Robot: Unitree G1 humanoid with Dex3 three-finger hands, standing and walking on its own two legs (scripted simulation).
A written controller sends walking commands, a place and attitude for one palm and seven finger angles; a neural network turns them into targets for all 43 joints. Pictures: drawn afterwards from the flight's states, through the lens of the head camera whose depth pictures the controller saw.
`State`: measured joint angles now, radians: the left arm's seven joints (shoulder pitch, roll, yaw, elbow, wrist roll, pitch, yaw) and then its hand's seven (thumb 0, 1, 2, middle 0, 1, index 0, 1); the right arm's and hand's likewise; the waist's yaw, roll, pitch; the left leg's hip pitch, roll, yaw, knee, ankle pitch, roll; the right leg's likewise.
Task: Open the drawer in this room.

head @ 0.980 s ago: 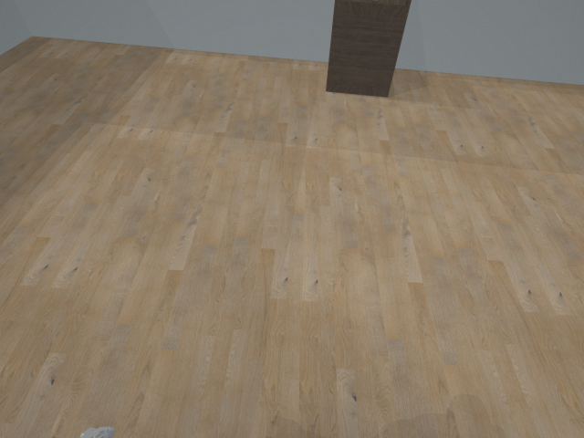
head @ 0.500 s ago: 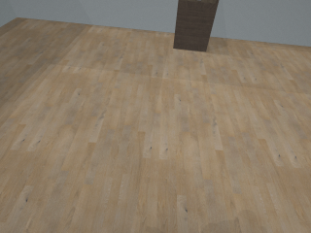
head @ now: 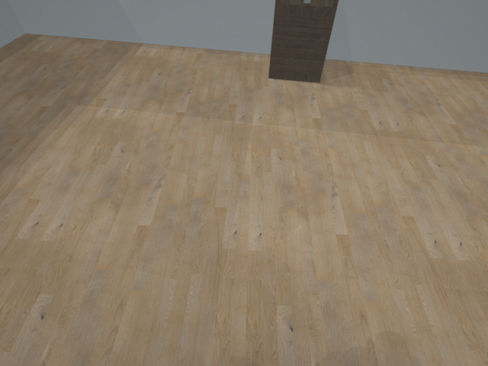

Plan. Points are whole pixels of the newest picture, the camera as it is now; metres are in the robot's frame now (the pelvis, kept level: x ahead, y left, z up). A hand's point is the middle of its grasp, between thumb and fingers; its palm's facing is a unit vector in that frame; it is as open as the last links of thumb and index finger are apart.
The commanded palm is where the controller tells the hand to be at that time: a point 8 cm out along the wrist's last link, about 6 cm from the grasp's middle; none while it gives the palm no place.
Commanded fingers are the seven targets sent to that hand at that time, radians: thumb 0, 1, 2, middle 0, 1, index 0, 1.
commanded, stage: turn or walk to find it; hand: left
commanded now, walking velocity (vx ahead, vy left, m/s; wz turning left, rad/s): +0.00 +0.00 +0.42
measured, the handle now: out of the picture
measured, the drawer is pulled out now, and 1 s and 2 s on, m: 0.00 0.00 0.00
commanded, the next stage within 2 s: stand and wait in 0.04 s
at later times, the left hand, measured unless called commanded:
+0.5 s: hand out of the picture +0.03 +0.23 -0.17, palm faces +0.00 -0.96 -0.29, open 7.4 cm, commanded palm none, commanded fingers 0.00 0.90 0.90 -0.20 -0.30 -0.20 -0.30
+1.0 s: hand out of the picture +0.09 +0.25 -0.16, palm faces +0.02 -0.94 -0.34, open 7.4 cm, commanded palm none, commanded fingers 0.00 0.90 0.90 -0.20 -0.30 -0.20 -0.30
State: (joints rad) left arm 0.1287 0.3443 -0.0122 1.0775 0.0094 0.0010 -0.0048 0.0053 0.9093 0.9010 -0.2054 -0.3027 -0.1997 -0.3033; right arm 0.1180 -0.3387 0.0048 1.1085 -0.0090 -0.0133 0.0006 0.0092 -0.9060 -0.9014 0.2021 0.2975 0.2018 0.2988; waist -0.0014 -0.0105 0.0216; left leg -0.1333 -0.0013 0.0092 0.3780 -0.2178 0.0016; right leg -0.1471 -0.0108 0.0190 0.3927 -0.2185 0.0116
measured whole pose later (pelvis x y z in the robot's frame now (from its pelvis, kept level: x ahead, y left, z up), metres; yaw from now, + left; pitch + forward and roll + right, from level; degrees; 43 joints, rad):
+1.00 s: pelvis +0.01 +0.00 +0.00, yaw +2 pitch -1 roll +0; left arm 0.11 0.34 0.00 1.06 0.01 0.01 0.00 0.00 0.91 0.90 -0.20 -0.30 -0.20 -0.30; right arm 0.11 -0.35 0.01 1.08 -0.01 0.00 0.00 0.01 -0.91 -0.90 0.20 0.30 0.20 0.30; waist 0.00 -0.01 0.03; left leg -0.16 -0.01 -0.03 0.40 -0.22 -0.01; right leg -0.16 -0.02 -0.02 0.40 -0.24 0.01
